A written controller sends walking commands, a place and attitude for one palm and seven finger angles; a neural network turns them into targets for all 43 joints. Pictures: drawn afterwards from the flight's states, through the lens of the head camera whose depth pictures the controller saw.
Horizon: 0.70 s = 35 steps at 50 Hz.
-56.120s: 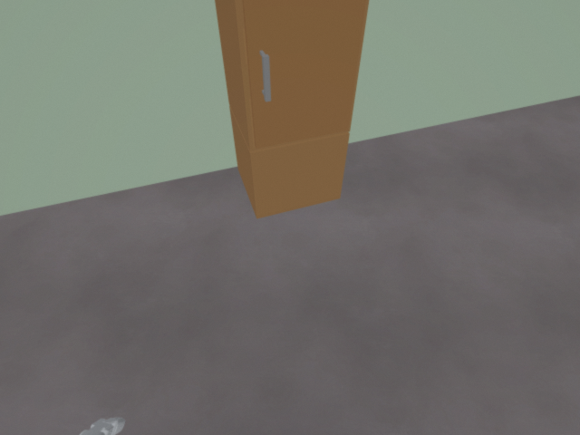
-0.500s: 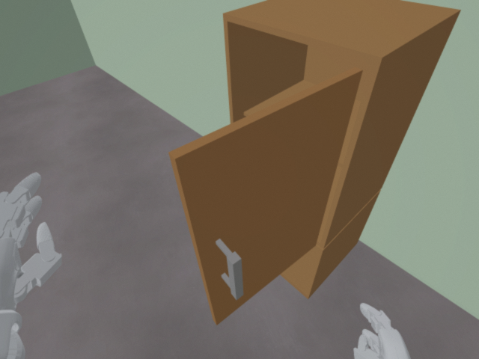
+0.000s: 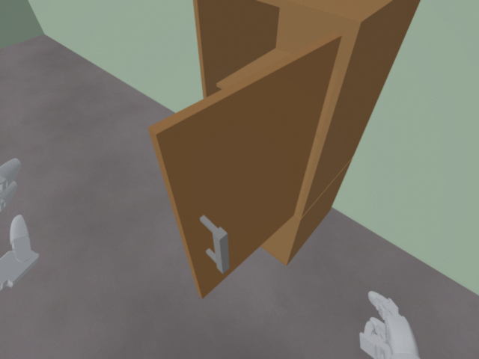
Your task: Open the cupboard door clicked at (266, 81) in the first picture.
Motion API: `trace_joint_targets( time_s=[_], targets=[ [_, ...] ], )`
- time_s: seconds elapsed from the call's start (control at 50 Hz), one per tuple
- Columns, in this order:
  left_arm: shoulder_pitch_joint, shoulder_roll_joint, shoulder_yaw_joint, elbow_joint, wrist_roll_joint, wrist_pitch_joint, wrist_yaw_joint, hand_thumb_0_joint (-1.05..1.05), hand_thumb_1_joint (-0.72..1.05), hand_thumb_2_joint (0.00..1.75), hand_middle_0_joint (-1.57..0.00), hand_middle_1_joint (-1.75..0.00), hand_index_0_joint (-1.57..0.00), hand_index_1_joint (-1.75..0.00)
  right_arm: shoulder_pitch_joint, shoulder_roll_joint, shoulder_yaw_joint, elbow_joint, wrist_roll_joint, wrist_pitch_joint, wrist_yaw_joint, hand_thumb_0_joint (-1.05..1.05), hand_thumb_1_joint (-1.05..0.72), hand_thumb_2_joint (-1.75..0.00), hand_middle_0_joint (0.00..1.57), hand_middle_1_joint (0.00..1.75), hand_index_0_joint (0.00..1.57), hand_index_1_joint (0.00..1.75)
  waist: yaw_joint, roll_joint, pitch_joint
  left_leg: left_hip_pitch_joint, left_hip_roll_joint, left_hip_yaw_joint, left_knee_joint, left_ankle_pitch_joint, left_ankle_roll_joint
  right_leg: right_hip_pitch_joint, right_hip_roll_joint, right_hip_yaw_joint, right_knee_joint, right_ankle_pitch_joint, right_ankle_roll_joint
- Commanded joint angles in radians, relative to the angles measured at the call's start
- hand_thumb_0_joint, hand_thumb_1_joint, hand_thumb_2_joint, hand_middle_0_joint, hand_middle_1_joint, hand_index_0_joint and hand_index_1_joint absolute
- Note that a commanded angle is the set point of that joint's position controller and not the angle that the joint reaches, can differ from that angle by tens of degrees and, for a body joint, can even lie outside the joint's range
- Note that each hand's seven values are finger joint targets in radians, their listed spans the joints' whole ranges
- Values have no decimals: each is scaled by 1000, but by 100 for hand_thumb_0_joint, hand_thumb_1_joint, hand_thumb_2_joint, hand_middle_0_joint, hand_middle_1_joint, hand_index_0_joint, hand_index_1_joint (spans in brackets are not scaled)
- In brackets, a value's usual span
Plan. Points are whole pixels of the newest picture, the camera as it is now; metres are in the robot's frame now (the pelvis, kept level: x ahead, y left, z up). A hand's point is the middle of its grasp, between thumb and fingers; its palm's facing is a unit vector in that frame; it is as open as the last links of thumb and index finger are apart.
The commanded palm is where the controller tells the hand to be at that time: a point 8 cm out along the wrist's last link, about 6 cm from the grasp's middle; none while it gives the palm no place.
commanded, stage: step back with the hand held close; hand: left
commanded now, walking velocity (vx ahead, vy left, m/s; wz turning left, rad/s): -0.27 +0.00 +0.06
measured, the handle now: (215, 245) +0.34 +0.07 -0.05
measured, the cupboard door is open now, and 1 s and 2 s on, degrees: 84 84 84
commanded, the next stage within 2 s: stop stepping back and stand still in 0.84 s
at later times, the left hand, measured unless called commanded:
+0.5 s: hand out of the picture +0.09 +0.29 +0.16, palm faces +0.50 -0.72 -0.49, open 7.4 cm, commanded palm +0.03 +0.32 +0.18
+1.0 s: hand out of the picture +0.02 +0.24 +0.17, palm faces +0.32 -0.85 -0.43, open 7.4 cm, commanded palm -0.07 +0.29 +0.18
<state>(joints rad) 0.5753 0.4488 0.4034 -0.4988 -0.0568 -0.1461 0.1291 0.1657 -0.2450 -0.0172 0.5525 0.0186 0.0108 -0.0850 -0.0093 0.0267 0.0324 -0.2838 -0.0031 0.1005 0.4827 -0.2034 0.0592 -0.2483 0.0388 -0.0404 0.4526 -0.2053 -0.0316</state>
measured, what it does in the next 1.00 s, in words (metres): walks backwards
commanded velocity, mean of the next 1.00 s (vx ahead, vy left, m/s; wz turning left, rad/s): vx -0.30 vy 0.01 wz -0.05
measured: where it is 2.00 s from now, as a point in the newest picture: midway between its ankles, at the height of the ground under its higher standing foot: outside the picture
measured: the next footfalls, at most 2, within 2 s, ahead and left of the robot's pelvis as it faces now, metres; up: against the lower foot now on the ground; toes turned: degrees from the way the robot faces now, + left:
right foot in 1.04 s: -0.35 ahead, -0.11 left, +0.00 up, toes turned -5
left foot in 1.22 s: -0.12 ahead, +0.09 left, +0.00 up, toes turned -2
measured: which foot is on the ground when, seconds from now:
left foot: down 0.00-1.00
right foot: down 0.00-0.60, up 0.62-1.00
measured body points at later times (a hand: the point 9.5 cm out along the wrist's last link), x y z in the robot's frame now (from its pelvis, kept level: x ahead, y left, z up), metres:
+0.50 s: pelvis -0.08 +0.01 -0.01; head -0.05 +0.02 +0.43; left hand +0.06 +0.32 +0.18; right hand +0.12 -0.21 -0.10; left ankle +0.03 +0.08 -0.73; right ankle -0.01 -0.10 -0.74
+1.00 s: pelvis -0.22 +0.00 -0.02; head -0.15 +0.05 +0.43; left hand +0.00 +0.28 +0.19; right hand +0.00 -0.21 -0.08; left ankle +0.00 +0.10 -0.74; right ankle -0.40 -0.11 -0.71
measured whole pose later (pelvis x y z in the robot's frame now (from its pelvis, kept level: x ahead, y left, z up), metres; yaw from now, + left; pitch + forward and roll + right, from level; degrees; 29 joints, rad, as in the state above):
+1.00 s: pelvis -0.22 +0.00 -0.02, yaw -2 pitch +6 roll -4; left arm 0.45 0.51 0.46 -0.66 -0.08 -0.23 0.13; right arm 0.08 -0.13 0.02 0.61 -0.03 -0.17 -0.03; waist 0.00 -0.05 0.03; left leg -0.55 0.10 0.12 0.20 0.24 0.04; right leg -0.08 0.08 -0.06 0.56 -0.55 -0.04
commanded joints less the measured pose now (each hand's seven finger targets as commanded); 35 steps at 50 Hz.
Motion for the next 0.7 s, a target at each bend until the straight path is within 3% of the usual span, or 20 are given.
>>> trace_joint_targets(
  time_s=[0.0, 0.04, 0.12, 0.2, 0.26, 0.3, 0.36, 0.44, 0.46, 0.48, 0.5, 0.52, 0.54, 0.56, 0.58, 0.6, 0.62, 0.64, 0.66, 0.68],
  targets=[
    [17, 162, 140, -192, 4, -65, 35, 0, 90, 90, -20, -30, -20, -30, -84, -123, -34, -169, -3, -58, -8, 0, -90, -90, 20, 30, 20, 30, 19, 49, -136, -73, 118, -192, -129, 18, 7, 113, -75, 125, -15, 142, 26],
    [2, 159, 139, -200, 12, -74, 37, 0, 90, 90, -20, -30, -20, -30, -80, -127, -33, -173, -4, -66, -9, 0, -90, -90, 20, 30, 20, 30, 16, 49, -107, -160, 124, -206, -158, -155, 22, 135, -67, 135, -9, 60, 28],
    [-41, 155, 143, -221, 31, -96, 43, 0, 90, 90, -20, -30, -20, -30, -64, -133, -34, -176, -8, -90, -10, 0, -90, -90, 20, 30, 20, 30, 13, 68, -74, -295, 145, -247, -206, -364, 41, 181, -47, 130, 33, -42, 31],
    [-79, 143, 150, -219, 49, -108, 46, 0, 90, 90, -20, -30, -20, -30, -55, -136, -36, -169, -15, -113, -12, 0, -90, -90, 20, 30, 20, 30, 17, 89, -80, -417, 188, -295, -268, -485, 59, 274, -10, 99, 149, -40, 40],
    [-83, 154, 172, -216, 60, -116, 42, 0, 90, 90, -20, -30, -20, -30, -63, -137, -41, -162, -20, -128, -9, 0, -90, -90, 20, 30, 20, 30, 23, 148, -87, -497, 229, -337, -314, -562, 80, 339, 30, 82, 269, -8, 46],
    [-76, 144, 168, -211, 57, -118, 36, 0, 90, 90, -20, -30, -20, -30, -61, -131, -43, -159, -19, -132, -4, 0, -90, -90, 20, 30, 20, 30, 19, 102, -75, -505, 233, -324, -283, -543, 86, 322, 31, 102, 276, -21, 40],
    [-52, 158, 179, -225, 39, -131, 33, 0, 90, 90, -20, -30, -20, -30, -55, -127, -48, -145, -20, -142, 8, 0, -90, -90, 20, 30, 20, 30, 4, 5, -82, -315, 147, -243, -121, -359, 48, 131, -23, 234, 112, 73, 1],
    [-117, 163, 134, -250, 26, -135, 40, 0, 90, 90, -20, -30, -20, -30, -32, -101, -51, -105, -15, -135, 25, 0, -90, -90, 20, 30, 20, 30, -11, -151, -105, -20, 14, -125, 230, -220, -43, -220, -231, 461, -176, -122, -92],
    [-144, 172, 125, -274, 27, -143, 46, 0, 90, 90, -20, -30, -20, -30, -36, -94, -51, -90, -17, -135, 26, 0, -90, -90, 20, 30, 20, 30, -20, -156, -104, 43, 1, -123, 293, -177, -55, -284, -272, 475, -198, -67, -116],
    [-134, 178, 132, -258, 27, -141, 51, 0, 90, 90, -20, -30, -20, -30, -29, -82, -47, -87, -18, -132, 28, 0, -90, -90, 20, 30, 20, 30, -17, -188, -134, 59, 0, -126, 290, -155, -59, -250, -276, 421, -178, 5, -110],
    [-133, 185, 131, -263, 29, -140, 52, 0, 90, 90, -20, -30, -20, -30, -35, -82, -43, -92, -16, -128, 26, 0, -90, -90, 20, 30, 20, 30, -19, -176, -133, 67, 3, -123, 232, -129, -55, -238, -256, 381, -147, 72, -91],
    [-126, 204, 150, -261, 27, -137, 54, 0, 90, 90, -20, -30, -20, -30, -43, -80, -39, -91, -15, -123, 21, 0, -90, -90, 20, 30, 20, 30, -18, -147, -124, 61, 13, -126, 125, -101, -49, -226, -212, 322, -103, 75, -54],
    [-127, 202, 154, -268, 25, -137, 52, 0, 90, 90, -20, -30, -20, -30, -60, -95, -40, -92, -12, -122, 15, 0, -90, -90, 20, 30, 20, 30, -11, -53, -100, 34, 45, -172, 5, -80, -30, -219, -134, 268, -44, 25, -14],
    [-119, 196, 160, -269, 32, -142, 51, 0, 90, 90, -20, -30, -20, -30, -102, -111, -44, -93, -15, -123, 2, 0, -90, -90, 20, 30, 20, 30, -3, 106, -69, -67, 123, -256, -101, -64, -2, -152, -39, 189, 63, -5, 18],
    [-101, 199, 195, -275, 37, -144, 50, 0, 90, 90, -20, -30, -20, -30, -98, -115, -42, -107, -20, -130, -2, 0, -90, -90, 20, 30, 20, 30, 20, 231, -121, -230, 235, -342, -208, -53, 43, 54, 37, 109, 255, 17, 45],
    [-82, 206, 211, -273, 35, -150, 41, 0, 90, 90, -20, -30, -20, -30, -89, -98, -46, -111, -26, -145, 4, 0, -90, -90, 20, 30, 20, 30, 22, 283, -183, -306, 336, -419, -324, -191, 86, 151, 70, 86, 476, -168, 48],
    [-77, 212, 231, -274, 38, -155, 36, 0, 90, 90, -20, -30, -20, -30, -84, -102, -56, -112, -32, -157, 8, 0, -90, -90, 20, 30, 20, 30, 20, 267, -187, -392, 393, -447, -402, -408, 122, 190, 87, 105, 688, -238, 50],
    [-57, 206, 244, -240, 42, -153, 33, 0, 90, 90, -20, -30, -20, -30, -86, -110, -62, -107, -32, -161, 15, 0, -90, -90, 20, 30, 20, 30, 18, 220, -164, -475, 414, -459, -415, -504, 133, 208, 98, 115, 813, -231, 51],
    [-38, 209, 244, -245, 28, -149, 32, 0, 90, 90, -20, -30, -20, -30, -86, -96, -60, -106, -34, -162, 20, 0, -90, -90, 20, 30, 20, 30, 19, 128, -143, -403, 395, -442, -356, -392, 126, 114, 77, 132, 787, -245, 44],
    [-38, 175, 211, -259, 12, -141, 34, 0, 90, 90, -20, -30, -20, -30, -80, -85, -56, -93, -36, -169, 25, 0, -90, -90, 20, 30, 20, 30, 21, 42, -149, -234, 363, -375, -310, -252, 107, -11, 53, 124, 733, -273, 43]
  ],
)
